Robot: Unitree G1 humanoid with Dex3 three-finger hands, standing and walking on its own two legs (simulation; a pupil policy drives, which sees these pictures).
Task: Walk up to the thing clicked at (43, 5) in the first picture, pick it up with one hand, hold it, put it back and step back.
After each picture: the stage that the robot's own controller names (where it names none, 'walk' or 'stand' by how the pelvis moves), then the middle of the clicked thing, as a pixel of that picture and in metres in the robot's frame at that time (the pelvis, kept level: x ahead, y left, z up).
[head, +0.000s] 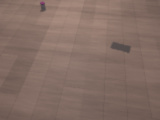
stand; (43, 6) +2.14 +0.59 -0.72
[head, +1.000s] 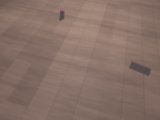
walk; (62, 14) +2.04 +0.26 -0.70
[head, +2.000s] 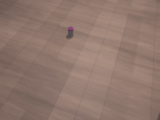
walk; (70, 32) +1.41 +0.09 -0.71
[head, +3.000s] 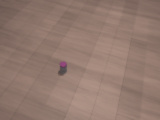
walk; (63, 67) +0.94 +0.15 -0.71
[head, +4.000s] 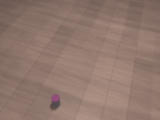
walk; (56, 101) +0.59 +0.18 -0.71
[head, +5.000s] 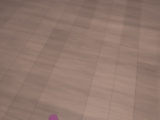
stand; out of the picture +0.39 +0.19 -0.71
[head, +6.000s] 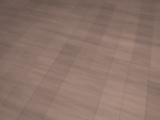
stand; out of the picture +0.35 +0.19 -0.72
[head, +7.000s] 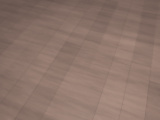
stand; out of the picture +0.33 +0.19 -0.72
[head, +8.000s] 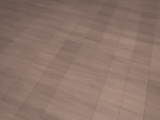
stand; out of the picture +0.35 +0.19 -0.72
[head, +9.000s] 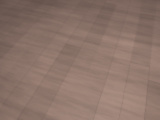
stand; out of the picture +0.36 +0.19 -0.72
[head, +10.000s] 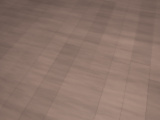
stand; out of the picture +0.34 +0.20 -0.73
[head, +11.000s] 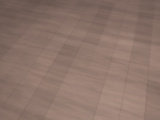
stand; out of the picture +0.33 +0.20 -0.73
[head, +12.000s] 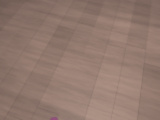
go down; out of the picture +0.34 +0.20 -0.71
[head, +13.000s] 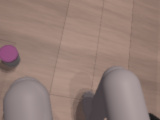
go down; (10, 56) +0.43 +0.22 -0.29
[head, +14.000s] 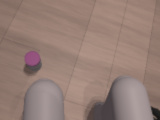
close in; (33, 61) +0.44 +0.20 -0.31
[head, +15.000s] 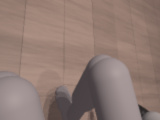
close in; out of the picture +0.43 +0.25 -0.23
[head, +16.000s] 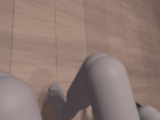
close; out of the picture +0.42 +0.26 -0.23
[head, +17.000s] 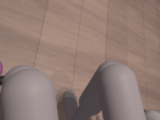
lift; out of the picture +0.34 +0.23 -0.19
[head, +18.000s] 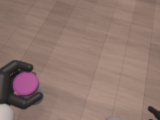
lift; (30, 89) +0.31 +0.18 +0.00
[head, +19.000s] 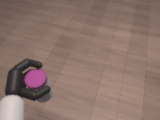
hold; (40, 86) +0.33 +0.16 +0.02
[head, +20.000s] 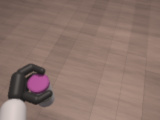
hold; (42, 91) +0.32 +0.15 +0.00
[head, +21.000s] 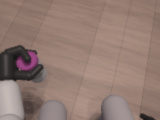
crouch; (33, 68) +0.39 +0.17 -0.09
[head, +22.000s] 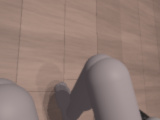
lower; out of the picture +0.42 +0.24 -0.23
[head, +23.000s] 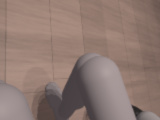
lower; out of the picture +0.42 +0.25 -0.23
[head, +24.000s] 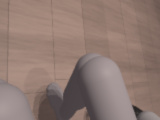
lower; out of the picture +0.42 +0.25 -0.23
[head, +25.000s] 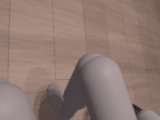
lower; out of the picture +0.42 +0.25 -0.23
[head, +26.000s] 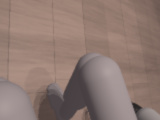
loosen; out of the picture +0.42 +0.25 -0.23
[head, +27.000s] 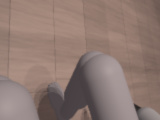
withdraw; out of the picture +0.41 +0.23 -0.23
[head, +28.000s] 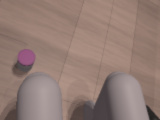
walk; (25, 61) +0.42 +0.19 -0.27
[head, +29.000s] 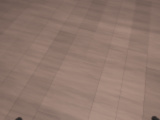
stand; out of the picture +0.34 +0.15 -0.64
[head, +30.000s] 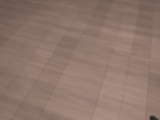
stand; out of the picture +0.34 +0.16 -0.67
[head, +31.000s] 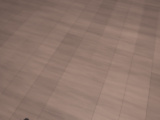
stand; out of the picture +0.35 +0.16 -0.68
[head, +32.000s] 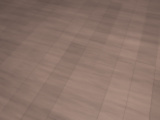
walk; out of the picture +0.36 +0.17 -0.72
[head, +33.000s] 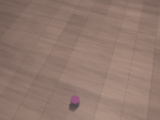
walk; (75, 101) +0.48 +0.07 -0.71
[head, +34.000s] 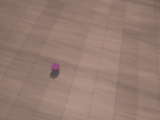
walk; (55, 69) +0.77 +0.16 -0.71
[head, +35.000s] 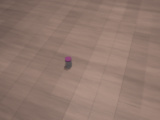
stand; (68, 62) +1.05 +0.21 -0.71
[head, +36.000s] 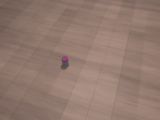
stand; (65, 62) +1.04 +0.18 -0.72
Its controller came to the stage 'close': yes
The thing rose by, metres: 0.72
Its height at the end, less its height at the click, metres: +0.00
